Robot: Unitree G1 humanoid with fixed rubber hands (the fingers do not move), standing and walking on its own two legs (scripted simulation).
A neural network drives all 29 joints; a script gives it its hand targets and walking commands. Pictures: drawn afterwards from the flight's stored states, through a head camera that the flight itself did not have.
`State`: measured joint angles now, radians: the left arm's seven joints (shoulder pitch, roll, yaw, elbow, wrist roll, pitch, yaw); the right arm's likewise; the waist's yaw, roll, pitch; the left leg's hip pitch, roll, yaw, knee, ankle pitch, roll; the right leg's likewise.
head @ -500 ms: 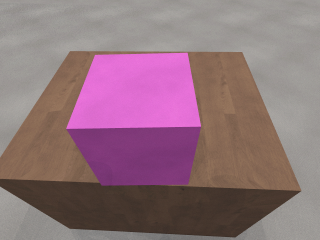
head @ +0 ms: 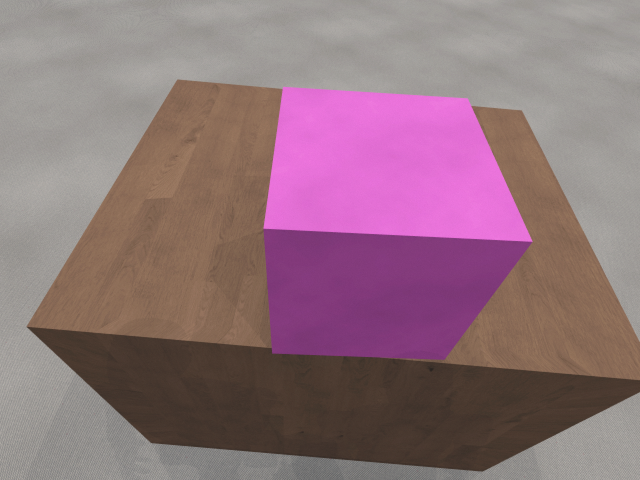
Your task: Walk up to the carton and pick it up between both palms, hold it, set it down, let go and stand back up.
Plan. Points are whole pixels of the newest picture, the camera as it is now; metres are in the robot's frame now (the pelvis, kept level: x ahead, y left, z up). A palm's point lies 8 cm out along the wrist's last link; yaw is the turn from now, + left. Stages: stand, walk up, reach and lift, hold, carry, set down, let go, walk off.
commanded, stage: walk up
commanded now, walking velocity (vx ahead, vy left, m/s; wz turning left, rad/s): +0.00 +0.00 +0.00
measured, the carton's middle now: (367, 229) +0.43 -0.03 +0.06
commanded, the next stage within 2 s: stand in 0.38 s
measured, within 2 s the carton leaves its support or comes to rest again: neither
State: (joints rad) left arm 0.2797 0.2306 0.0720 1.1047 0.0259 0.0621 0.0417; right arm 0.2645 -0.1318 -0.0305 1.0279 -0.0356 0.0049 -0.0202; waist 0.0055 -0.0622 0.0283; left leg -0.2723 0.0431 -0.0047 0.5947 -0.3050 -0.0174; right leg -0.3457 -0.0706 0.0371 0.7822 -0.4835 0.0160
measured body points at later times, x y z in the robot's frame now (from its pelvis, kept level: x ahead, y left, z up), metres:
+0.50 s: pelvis +0.00 +0.03 +0.01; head +0.01 +0.03 +0.46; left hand -0.01 +0.23 -0.15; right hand -0.02 -0.18 -0.15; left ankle +0.01 +0.13 -0.73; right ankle -0.03 -0.07 -0.73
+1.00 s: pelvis -0.03 +0.03 -0.02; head +0.04 +0.06 +0.42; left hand +0.22 +0.24 -0.14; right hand +0.18 -0.19 -0.13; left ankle +0.01 +0.13 -0.73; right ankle -0.03 -0.08 -0.73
